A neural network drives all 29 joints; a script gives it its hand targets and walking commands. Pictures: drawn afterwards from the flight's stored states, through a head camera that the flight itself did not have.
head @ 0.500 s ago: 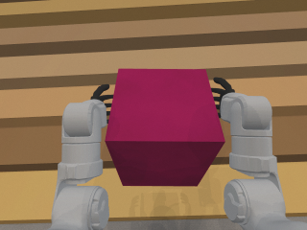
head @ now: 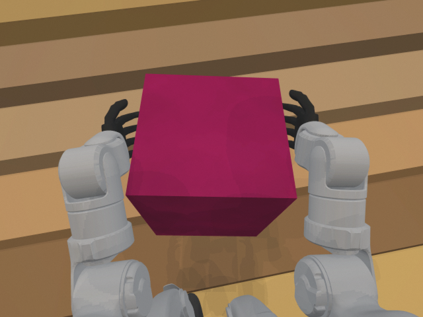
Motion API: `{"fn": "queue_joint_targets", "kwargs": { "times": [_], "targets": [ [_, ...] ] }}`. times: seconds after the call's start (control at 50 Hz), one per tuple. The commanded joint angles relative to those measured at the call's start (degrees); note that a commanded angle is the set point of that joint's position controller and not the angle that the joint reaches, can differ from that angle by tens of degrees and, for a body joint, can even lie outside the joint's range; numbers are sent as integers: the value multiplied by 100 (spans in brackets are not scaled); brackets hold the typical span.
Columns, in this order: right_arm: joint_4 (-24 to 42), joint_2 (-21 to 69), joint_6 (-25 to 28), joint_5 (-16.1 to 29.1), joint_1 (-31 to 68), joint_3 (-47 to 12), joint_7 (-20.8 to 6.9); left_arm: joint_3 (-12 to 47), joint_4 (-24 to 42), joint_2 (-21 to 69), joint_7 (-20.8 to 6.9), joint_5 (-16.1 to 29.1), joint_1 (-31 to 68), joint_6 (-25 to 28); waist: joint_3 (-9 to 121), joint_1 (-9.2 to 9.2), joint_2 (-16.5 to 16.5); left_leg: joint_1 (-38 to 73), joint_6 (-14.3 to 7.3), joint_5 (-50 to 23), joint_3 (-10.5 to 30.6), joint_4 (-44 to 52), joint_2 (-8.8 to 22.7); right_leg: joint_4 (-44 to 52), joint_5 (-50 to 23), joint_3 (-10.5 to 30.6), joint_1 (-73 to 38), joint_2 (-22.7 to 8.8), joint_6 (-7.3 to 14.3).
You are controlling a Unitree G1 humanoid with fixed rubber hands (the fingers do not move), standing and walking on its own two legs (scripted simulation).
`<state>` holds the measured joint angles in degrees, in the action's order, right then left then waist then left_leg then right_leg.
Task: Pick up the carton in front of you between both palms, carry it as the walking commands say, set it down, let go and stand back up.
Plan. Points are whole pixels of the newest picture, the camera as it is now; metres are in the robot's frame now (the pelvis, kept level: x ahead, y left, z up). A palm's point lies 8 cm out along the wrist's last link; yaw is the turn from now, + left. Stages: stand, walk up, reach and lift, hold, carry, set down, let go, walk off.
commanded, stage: carry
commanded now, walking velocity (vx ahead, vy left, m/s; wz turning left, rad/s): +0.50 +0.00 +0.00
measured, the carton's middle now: (209, 167) +0.38 -0.03 +0.04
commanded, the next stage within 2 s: none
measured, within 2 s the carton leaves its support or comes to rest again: neither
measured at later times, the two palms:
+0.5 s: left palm out of the picture +0.71 +0.14 +0.30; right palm out of the picture +0.77 -0.15 +0.31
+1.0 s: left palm out of the picture +1.09 +0.04 +0.43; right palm out of the picture +1.03 -0.26 +0.43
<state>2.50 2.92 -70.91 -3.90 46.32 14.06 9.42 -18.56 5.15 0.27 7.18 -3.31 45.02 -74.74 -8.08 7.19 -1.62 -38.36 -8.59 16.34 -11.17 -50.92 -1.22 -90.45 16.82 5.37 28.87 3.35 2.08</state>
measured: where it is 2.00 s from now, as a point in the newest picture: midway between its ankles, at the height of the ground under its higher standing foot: (189, 27)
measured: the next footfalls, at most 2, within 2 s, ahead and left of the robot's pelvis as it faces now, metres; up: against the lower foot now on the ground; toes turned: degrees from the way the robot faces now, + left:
right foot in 0.28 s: +0.40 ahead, -0.14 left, +0.10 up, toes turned -5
left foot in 0.72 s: +0.68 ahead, +0.05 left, +0.21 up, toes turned +5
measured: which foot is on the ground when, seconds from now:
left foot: down 0.00-0.32, up 0.34-0.70, down 0.72-1.00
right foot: up 0.00-0.26, down 0.28-0.76, up 0.78-1.00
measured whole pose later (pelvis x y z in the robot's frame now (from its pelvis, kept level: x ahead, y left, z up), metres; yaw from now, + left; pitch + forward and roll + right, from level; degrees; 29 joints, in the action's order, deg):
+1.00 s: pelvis +0.67 -0.03 +0.26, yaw -2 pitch +4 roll +1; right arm -8.3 -0.5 -73.7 0.9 53.2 15.0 11.5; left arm -22.3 -5.4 -0.6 5.5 -8.2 54.0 -78.1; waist -2.3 11.6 0.3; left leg -16.2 -3.9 20.0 -7.6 -31.6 -0.6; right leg -98.0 26.8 -1.3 55.4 0.0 5.9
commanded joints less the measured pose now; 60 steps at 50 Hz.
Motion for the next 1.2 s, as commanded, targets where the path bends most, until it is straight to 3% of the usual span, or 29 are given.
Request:
{"fn": "queue_joint_targets", "kwargs": {
  "times": [0.0, 0.08, 0.14, 0.2, 0.26, 0.28, 0.3, 0.32, 0.34, 0.36, 0.4, 0.44, 0.6, 0.64, 0.68, 0.72, 0.74, 0.76, 0.78, 0.84, 0.88, 0.98, 1.02, 1.06, 1.1, 1.12, 1.14, 1.16, 1.18],
  "targets": [
    [915, 6352, -94, 3246, 4685, -4434, -1491, 3652, 605, 5181, -1075, 1604, 4184, 187, 4433, 58, 505, 5334, -715, -2629, 3375, 1902, 1681, -1071, 312, 59, 2256, -185, 253],
    [781, 6181, -117, 3354, 4652, -4388, -1587, 3534, 235, 4754, -1025, 1225, 3788, 250, 3852, 7, 105, 5498, -708, -3292, 3064, 2362, 1815, -310, 1243, -449, 3207, -481, 302],
    [252, 5886, -257, 3310, 4649, -4220, -1682, 3414, -166, 4464, -979, 1034, 3815, 178, 3448, 198, 469, 5969, -839, -2950, 2917, 2765, 1976, -1260, 1516, -679, 4636, -654, 442],
    [-367, 5745, -407, 3279, 4617, -3746, -1795, 3261, -540, 4246, -911, 991, 4035, 14, 2674, -175, 467, 4037, -364, -2682, 1531, 3821, 1270, 1755, 1008, -1257, 2778, -859, 459],
    [-860, 5634, -610, 3080, 4715, -3326, -1832, 3334, -910, 4509, -893, 1316, 4214, -165, 3393, -1020, 1603, 2955, -30, -7521, 292, 2623, 1152, 3108, -656, -2078, -723, 82, 649],
    [-1000, 5594, -678, 2966, 4794, -3179, -1831, 3345, -900, 4738, -913, 1453, 4431, -189, 3918, -1512, 1159, 3368, 185, -8251, 131, 1092, 879, 4242, -828, -2180, -1474, 444, 628],
    [-1080, 5643, -726, 2798, 4851, -2961, -1799, 3371, -1004, 4842, -940, 1585, 4598, -222, 4562, -1876, 406, 2850, 618, -6843, 291, -1138, 441, 5477, -2266, -1456, -2892, 88, 628],
    [-1165, 5657, -757, 2585, 4381, -2873, -1792, 3621, -1071, 5410, -1021, 1976, 4408, -258, 3857, -1667, -400, 988, 755, -743, 659, -2577, -123, 6280, -4740, 287, -3821, -844, 900],
    [-1473, 5658, -780, 2263, 3957, -2618, -1691, 3644, -1173, 5548, -1118, 2188, 4383, -207, 5123, -1504, -1509, -329, 898, 404, 1725, -5205, -864, 5890, -7490, 2875, -5118, -2277, 2084],
    [-1456, 5441, -771, 1976, 3990, -2515, -1602, 3708, -883, 5921, -1205, 2488, 4727, -186, 5116, -1463, -690, -445, 667, 173, 2235, -5513, -581, 5654, -6992, 2526, -5035, -2092, 1930],
    [-1038, 5475, -690, 1751, 4376, -2385, -1472, 3916, -99, 6413, -1351, 3018, 5947, -109, 4187, -1362, 5, -1425, 470, 357, 1909, -5217, -207, 5960, -3061, 2357, -4358, -1818, 1461],
    [-750, 5063, -604, 1471, 4472, -2118, -1292, 4088, 193, 6738, -1427, 3449, 6545, -105, 3722, -1193, 50, -1520, 333, 249, 1600, -4875, -109, 6391, -2157, 1828, -4038, -1717, 1220],
    [-1243, 4450, -618, 959, 4069, -2092, -1030, 3557, -634, 6169, -1545, 3286, 5968, -162, 2989, -1346, -100, -3621, 160, 1468, 784, -4550, 526, 7258, -2085, 991, -4667, -1827, 1287],
    [-1417, 4560, -715, 1087, 4139, -2238, -1055, 3444, -879, 6158, -1556, 3201, 5923, -246, 2564, -1161, 29, -1342, 147, 869, 202, -1909, 506, 8130, -2639, -103, -2799, -1405, 1111],
    [-1610, 4896, -784, 1375, 4245, -2422, -1097, 3218, -1250, 6012, -1539, 2970, 5776, -321, 3107, -673, -945, 805, -20, -42, -457, -1220, -207, 7251, -7108, -1088, -2189, -1279, 864],
    [-1645, 5404, -766, 1728, 4427, -2612, -1207, 3008, -1363, 6020, -1493, 2683, 5654, -352, 4188, 226, -729, 2717, 7, -1293, -550, 477, -521, 4523, -9052, -1606, -2598, -1021, 410],
    [-1597, 5639, -721, 2009, 4413, -2704, -1282, 2993, -1262, 6001, -1459, 2521, 5648, -335, 4696, 521, 0, 4294, -263, -2387, 730, 1713, -26, 2269, -6811, -1171, -1593, -657, 4],
    [-1548, 5900, -663, 2301, 4321, -2844, -1357, 2891, -1413, 5880, -1438, 2277, 5226, -344, 4632, 12, 1522, 5500, -1101, -6362, 3583, 2168, 1687, 153, 45, -873, 682, 312, -336],
    [-1352, 6154, -591, 2557, 4532, -2942, -1429, 2733, -1480, 5798, -1376, 2075, 4896, -302, 5391, 140, 1311, 5818, -1729, -7211, 4566, 1862, 2041, -1701, 251, 260, 1196, 560, -256],
    [-121, 6751, -438, 3301, 6020, -3444, -1568, 2437, -958, 5367, -1174, 1538, 5119, -209, 4195, -288, 205, 4732, -831, -2044, 3987, 2135, 1625, -1222, 355, 252, 2425, -297, 310],
    [73, 6898, -390, 3663, 6345, -3685, -1615, 2385, -888, 5002, -1021, 1300, 4927, -110, 3683, -218, 43, 4422, -612, -1195, 3547, 2475, 1636, -850, 435, -72, 2572, -368, 371],
    [-404, 6359, -421, 3446, 5728, -3439, -1646, 2461, -1310, 4644, -892, 870, 4340, -60, 3445, 154, 385, 5786, -856, -2238, 3229, 2812, 2032, -1446, 1504, -439, 4671, -692, 474],
    [-610, 6250, -459, 3306, 5590, -3331, -1667, 2530, -1437, 4621, -900, 890, 4329, -113, 3045, -1, 333, 5623, -571, -1837, 2735, 3223, 1739, -454, 1471, -704, 4873, -937, 442],
    [-828, 6174, -521, 3187, 5435, -3103, -1707, 2651, -1557, 4684, -911, 1020, 4400, -183, 2662, -208, 503, 3430, -329, -2294, 1402, 4224, 1194, 2503, 751, -1375, 2040, -816, 447],
    [-1101, 6050, -605, 3002, 5205, -2926, -1724, 2881, -1684, 5020, -934, 1351, 4507, -267, 3310, -770, 1607, 3033, -100, -6800, 449, 3199, 1131, 2917, -219, -1994, -251, -85, 601],
    [-1126, 5965, -627, 2863, 5110, -2812, -1722, 3004, -1671, 5210, -963, 1538, 4478, -273, 3730, -1248, 1791, 3277, 93, -7939, 256, 2060, 1128, 3439, -543, -2112, -968, 111, 585],
    [-1190, 5903, -656, 2697, 4905, -2741, -1712, 3130, -1569, 5487, -1008, 1760, 4587, -267, 4314, -1674, 1247, 3264, 301, -7512, 205, 564, 820, 4651, -714, -1955, -2035, 345, 619],
    [-1203, 5888, -682, 2495, 4940, -2577, -1692, 3198, -1522, 5664, -1067, 1942, 4714, -253, 4686, -1951, 269, 2260, 741, -4953, 611, -1423, 375, 5717, -2149, -635, -3547, -287, 602],
    [-1367, 5950, -693, 2213, 4375, -2454, -1661, 3380, -1586, 5833, -1147, 2178, 4604, -166, 5421, -1554, -2105, 52, 1120, 404, 1025, -4332, -787, 6520, -4116, 3136, -4824, -2252, 1919]
  ]
}}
